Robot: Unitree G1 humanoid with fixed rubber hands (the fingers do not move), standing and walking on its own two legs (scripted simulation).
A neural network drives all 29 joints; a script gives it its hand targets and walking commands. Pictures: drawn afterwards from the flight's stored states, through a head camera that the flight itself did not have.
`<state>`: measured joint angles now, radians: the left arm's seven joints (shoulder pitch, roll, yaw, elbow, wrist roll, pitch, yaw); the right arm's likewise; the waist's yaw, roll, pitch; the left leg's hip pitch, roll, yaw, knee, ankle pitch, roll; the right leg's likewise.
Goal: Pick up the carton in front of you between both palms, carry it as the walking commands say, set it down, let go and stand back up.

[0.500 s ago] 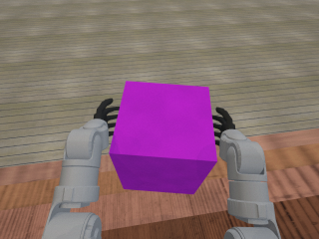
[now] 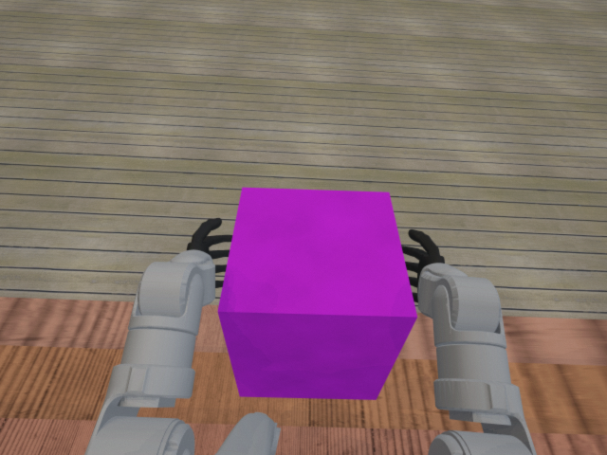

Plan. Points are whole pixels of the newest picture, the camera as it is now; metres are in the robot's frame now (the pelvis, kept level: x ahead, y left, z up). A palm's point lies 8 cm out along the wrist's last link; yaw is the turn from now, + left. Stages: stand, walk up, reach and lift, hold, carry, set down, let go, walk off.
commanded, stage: carry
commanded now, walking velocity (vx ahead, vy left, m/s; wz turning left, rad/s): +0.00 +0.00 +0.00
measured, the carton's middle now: (311, 298) +0.35 +0.04 -0.01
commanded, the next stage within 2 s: none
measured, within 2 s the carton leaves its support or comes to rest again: neither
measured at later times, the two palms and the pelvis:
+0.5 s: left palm (275, 170) +0.73 +0.17 -0.10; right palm (403, 191) +0.70 -0.13 -0.09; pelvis +0.37 +0.05 -0.17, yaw +1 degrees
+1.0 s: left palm (284, 131) +1.11 +0.21 -0.25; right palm (372, 146) +1.10 -0.09 -0.27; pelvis +0.76 +0.05 -0.37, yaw -1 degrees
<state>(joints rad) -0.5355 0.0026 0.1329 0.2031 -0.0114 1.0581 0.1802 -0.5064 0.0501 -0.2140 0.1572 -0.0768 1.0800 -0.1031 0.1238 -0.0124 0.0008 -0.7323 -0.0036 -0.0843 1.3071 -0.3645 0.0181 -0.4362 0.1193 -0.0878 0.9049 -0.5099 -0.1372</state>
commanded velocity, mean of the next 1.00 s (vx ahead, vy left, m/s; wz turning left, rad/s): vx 0.11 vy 0.00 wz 0.00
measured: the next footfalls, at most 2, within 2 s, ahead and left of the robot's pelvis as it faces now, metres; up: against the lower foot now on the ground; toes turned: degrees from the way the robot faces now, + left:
left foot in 0.20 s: +0.31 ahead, +0.10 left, -0.15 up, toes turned -2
right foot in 0.60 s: +0.61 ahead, -0.02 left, -0.29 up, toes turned +2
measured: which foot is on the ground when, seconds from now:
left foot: up 0.00-0.18, down 0.20-0.60, up 0.62-0.98, down 1.00-1.00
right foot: down 0.00-0.20, up 0.22-0.58, down 0.60-1.00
